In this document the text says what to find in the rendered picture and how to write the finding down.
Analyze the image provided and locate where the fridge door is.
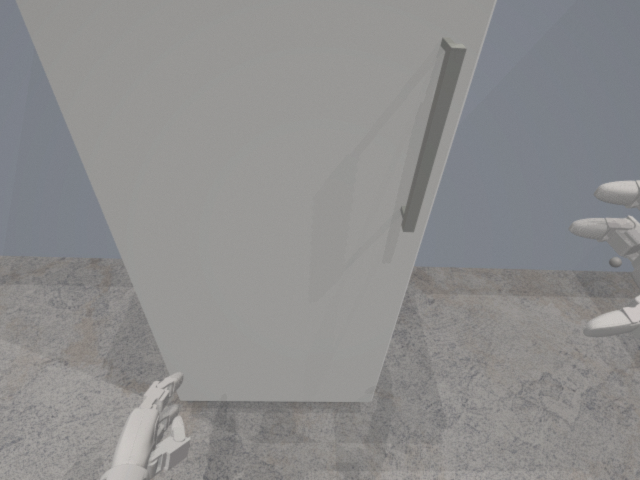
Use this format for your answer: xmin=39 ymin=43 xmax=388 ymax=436
xmin=16 ymin=0 xmax=495 ymax=402

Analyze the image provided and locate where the robot left hand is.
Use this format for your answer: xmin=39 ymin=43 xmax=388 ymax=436
xmin=111 ymin=372 xmax=190 ymax=479

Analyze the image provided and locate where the handle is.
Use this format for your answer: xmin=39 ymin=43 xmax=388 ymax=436
xmin=400 ymin=37 xmax=467 ymax=232

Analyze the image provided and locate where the robot right hand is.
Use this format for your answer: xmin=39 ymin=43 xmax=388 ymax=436
xmin=568 ymin=180 xmax=640 ymax=339

